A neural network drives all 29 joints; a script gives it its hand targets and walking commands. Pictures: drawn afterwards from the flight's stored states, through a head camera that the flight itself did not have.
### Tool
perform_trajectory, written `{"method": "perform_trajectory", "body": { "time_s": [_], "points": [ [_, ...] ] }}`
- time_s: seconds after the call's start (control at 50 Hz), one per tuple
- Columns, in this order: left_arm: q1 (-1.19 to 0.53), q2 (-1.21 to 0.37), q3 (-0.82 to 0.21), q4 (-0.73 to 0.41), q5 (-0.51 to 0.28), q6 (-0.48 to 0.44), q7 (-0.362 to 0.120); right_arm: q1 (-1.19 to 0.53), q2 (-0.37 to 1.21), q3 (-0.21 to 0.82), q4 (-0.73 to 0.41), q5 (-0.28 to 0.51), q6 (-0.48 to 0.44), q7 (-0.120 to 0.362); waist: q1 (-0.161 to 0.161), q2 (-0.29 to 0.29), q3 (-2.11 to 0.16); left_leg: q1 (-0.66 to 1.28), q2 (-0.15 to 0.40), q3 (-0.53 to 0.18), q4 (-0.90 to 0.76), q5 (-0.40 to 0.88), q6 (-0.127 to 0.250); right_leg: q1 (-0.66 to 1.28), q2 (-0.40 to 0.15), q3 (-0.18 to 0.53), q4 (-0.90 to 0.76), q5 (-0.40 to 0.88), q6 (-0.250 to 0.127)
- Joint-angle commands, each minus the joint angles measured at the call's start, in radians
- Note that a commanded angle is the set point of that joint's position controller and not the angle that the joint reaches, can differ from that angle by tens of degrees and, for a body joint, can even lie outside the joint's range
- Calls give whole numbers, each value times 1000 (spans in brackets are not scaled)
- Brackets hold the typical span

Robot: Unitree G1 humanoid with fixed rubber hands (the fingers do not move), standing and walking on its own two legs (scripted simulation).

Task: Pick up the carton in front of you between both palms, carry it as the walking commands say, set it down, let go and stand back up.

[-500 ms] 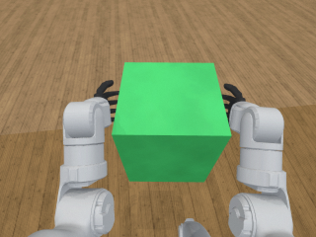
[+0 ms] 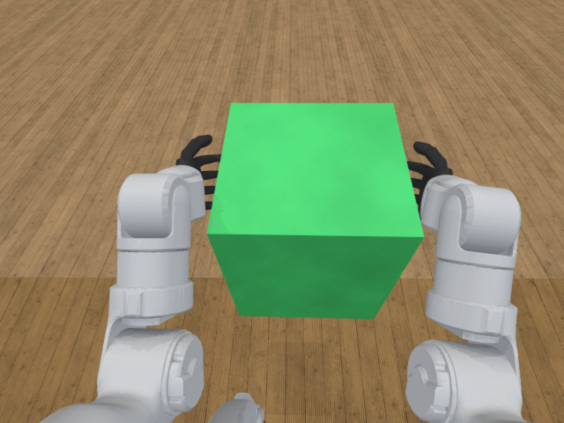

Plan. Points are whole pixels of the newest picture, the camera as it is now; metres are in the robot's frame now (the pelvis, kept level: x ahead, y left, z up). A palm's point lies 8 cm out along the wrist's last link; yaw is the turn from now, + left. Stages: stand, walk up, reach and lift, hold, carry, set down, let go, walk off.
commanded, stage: carry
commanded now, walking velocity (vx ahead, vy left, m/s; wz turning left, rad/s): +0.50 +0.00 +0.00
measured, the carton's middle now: (308, 220) +0.39 +0.02 +0.10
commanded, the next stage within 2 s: none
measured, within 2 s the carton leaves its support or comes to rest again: neither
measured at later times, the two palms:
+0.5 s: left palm (252, 68) +0.65 +0.13 +0.19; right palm (428, 75) +0.65 -0.17 +0.19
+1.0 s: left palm (264, 6) +0.95 +0.16 +0.20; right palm (397, 12) +0.93 -0.14 +0.19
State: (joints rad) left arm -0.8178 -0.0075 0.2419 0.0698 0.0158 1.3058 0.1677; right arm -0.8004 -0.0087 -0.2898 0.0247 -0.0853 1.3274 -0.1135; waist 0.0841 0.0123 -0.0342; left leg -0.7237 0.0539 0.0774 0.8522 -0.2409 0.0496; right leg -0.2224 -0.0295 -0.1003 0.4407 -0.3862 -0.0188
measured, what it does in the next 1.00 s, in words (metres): climbs: left foot, then right foot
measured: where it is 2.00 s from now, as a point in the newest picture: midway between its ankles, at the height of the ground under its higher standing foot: (318, 209)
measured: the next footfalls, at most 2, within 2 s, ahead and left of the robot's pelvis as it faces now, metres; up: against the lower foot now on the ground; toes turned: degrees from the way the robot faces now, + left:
left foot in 0.10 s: +0.24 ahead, +0.13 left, +0.02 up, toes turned +6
right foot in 0.44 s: +0.41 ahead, -0.09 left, +0.04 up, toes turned -8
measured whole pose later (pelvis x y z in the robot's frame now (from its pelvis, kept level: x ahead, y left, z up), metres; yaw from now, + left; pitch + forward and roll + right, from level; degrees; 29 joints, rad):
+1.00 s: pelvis +0.57 +0.03 +0.04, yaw -2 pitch +3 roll +1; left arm -0.82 0.03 0.26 0.17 0.04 1.32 0.14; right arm -0.82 0.00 -0.24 0.16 -0.10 1.32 -0.13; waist -0.03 0.00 -0.03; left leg -0.51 -0.01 0.16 0.65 -0.31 0.09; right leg -0.44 -0.02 0.00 1.26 -0.45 -0.02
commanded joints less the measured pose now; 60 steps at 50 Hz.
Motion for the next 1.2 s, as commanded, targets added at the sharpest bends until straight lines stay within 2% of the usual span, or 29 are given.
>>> {"method": "perform_trajectory", "body": {
  "time_s": [0.0, 0.02, 0.04, 0.06, 0.08, 0.12, 0.14, 0.18, 0.24, 0.32, 0.38, 0.4, 0.42, 0.44, 0.46, 0.52, 0.56, 0.58, 0.68, 0.76, 0.82, 0.84, 0.86, 0.88, 0.92, 0.98, 1.04, 1.08, 1.18],
  "points": [
    [-713, -1069, -599, 12, -422, 9, -276, -672, 950, 578, 37, 348, -10, 185, -82, -132, -451, 393, -112, 146, -293, 43, 20, 183, -168, 39, 86, 648, -101],
    [-738, -1042, -580, 24, -419, 3, -276, -635, 962, 564, 109, 362, -4, 197, -136, -87, -523, 635, -111, 146, -322, -38, 29, 82, -129, -34, 285, 642, -55],
    [-689, -1038, -545, 85, -391, 2, -279, -638, 954, 566, 174, 373, -6, 207, -159, 92, -523, 864, 89, -190, -408, -141, 101, -196, -72, -9, 515, 399, 0],
    [-715, -1057, -574, 19, -386, -3, -280, -616, 1001, 567, 184, 390, -21, 223, -147, 327, -524, 1006, 283, -639, -486, -47, 209, -503, 59, 6, 716, -113, 38],
    [-716, -1063, -555, 102, -395, -1, -281, -683, 1012, 579, 135, 418, -33, 232, -147, 270, -504, 1007, 300, -702, -483, 72, 249, -591, 56, 93, 861, -159, 9],
    [-672, -1089, -522, 95, -356, -26, -272, -756, 1091, 635, 26, 459, -49, 239, -151, 26, -498, 910, 279, -520, -431, 115, 235, -618, -12, 121, 935, -112, -8],
    [-793, -1083, -530, -13, -366, -39, -259, -832, 1109, 654, -26, 502, -56, 242, -119, -4, -475, 857, 259, -464, -436, 108, 198, -605, -50, 145, 868, -75, -10],
    [-753, -1099, -523, -66, -362, -35, -237, -936, 1151, 679, -124, 570, -67, 234, -128, -18, -470, 760, 220, -359, -463, 90, 185, -541, -44, 115, 738, -69, -16],
    [-713, -1026, -554, -75, -351, -20, -204, -849, 1089, 652, -102, 563, -53, 218, -126, 143, -436, 709, 209, -275, -528, -87, 194, -503, -37, 80, 534, -45, -12],
    [-634, -1018, -581, -92, -354, -3, -198, -781, 1052, 640, -135, 527, -35, 217, -137, 128, -446, 683, 177, -159, -486, 62, 158, -324, 24, -14, 240, 58, -7],
    [-643, -970, -568, -30, -343, 11, -215, -750, 1003, 667, -77, 484, -13, 213, -27, 40, -488, 483, 116, -9, -282, 20, 73, 123, 40, -102, 70, 116, -22],
    [-663, -964, -578, -88, -347, -2, -220, -834, 1018, 678, -104, 506, -12, 212, 13, -115, -553, 322, 62, 40, -17, 92, 18, 348, -81, 122, 14, 51, -74],
    [-686, -920, -553, -32, -354, 8, -216, -749, 988, 655, -4, 478, 5, 217, 17, -337, -582, 91, -63, 35, 190, -160, -29, 494, -289, 559, -52, 86, -178],
    [-640, -952, -559, -27, -372, 13, -225, -763, 982, 624, -10, 478, 4, 213, 20, -333, -547, -126, -113, -27, 348, -325, -25, 611, -341, 711, -80, 164, -277],
    [-624, -971, -561, 15, -355, 17, -236, -747, 980, 598, 29, 454, 6, 207, 27, -220, -535, -161, -55, -85, 456, -342, -8, 571, -349, 677, -59, 191, -288],
    [-823, -1091, -641, -112, -480, -3, -265, -731, 1019, 551, 53, 400, -9, 195, 8, -29, -493, -165, -20, -80, 417, -222, 7, 477, -286, 459, -18, 397, -224],
    [-910, -1105, -639, -211, -508, -9, -277, -767, 1030, 567, 5, 392, -24, 181, 15, -63, -487, -140, -20, -52, 371, -168, -7, 439, -267, 386, -53, 326, -197],
    [-912, -1071, -633, -202, -512, -9, -275, -718, 1049, 561, 74, 384, -13, 178, 7, -163, -460, -131, -14, -43, 302, -165, -12, 427, -247, 352, -82, 312, -201],
    [-913, -1072, -626, -188, -541, 1, -281, -760, 952, 559, -12, 338, -21, 139, 17, -129, -418, -87, -19, 10, 111, -35, -10, 383, -208, 226, -122, 356, -190],
    [-807, -1021, -582, -28, -480, 21, -277, -594, 916, 512, 166, 294, 14, 153, 17, -169, -369, 72, -66, 110, -170, 9, 14, 329, -180, 104, -53, 580, -153],
    [-751, -1083, -553, 68, -452, 9, -287, -638, 977, 510, 163, 333, 0, 191, -131, -153, -488, 580, -124, 161, -304, 12, 53, 154, -134, -45, 295, 891, -52],
    [-754, -1123, -545, 62, -439, -8, -289, -709, 995, 542, 116, 358, -9, 205, -173, 22, -567, 872, 33, -118, -360, -27, 122, -127, -83, -1, 526, 618, -8],
    [-769, -1107, -523, 39, -430, -3, -293, -725, 1010, 557, 120, 381, -19, 214, -151, 311, -602, 1054, 285, -609, -420, 31, 225, -439, 72, 35, 767, -84, 33],
    [-821, -1104, -539, 3, -433, -7, -290, -749, 1046, 558, 106, 393, -23, 219, -145, 246, -593, 1067, 322, -716, -460, 106, 287, -560, 72, 101, 963, -145, 11],
    [-802, -1095, -541, -40, -400, -19, -260, -874, 1131, 641, -29, 483, -35, 224, -141, 41, -531, 932, 254, -502, -413, 138, 210, -587, -5, 155, 976, -51, -24],
    [-822, -1053, -518, -150, -365, -17, -216, -935, 1126, 673, -153, 553, -45, 217, -101, -20, -534, 812, 204, -386, -447, 142, 183, -526, -39, 146, 837, -30, -22],
    [-706, -1014, -552, -155, -329, -11, -191, -817, 1090, 645, -127, 541, -32, 209, -126, 83, -510, 848, 218, -305, -465, 206, 219, -576, -37, 105, 649, -39, -21],
    [-681, -989, -544, -140, -317, -2, -195, -785, 1068, 661, -124, 534, -21, 213, -142, 27, -484, 807, 210, -269, -476, 199, 206, -528, -30, 69, 521, 15, -19],
    [-662, -954, -586, -113, -300, 3, -212, -795, 1036, 687, -83, 514, -10, 223, -138, 123, -415, 736, 144, -107, -469, 290, 139, -340, 37, -38, 194, 180, -15]
  ]
}}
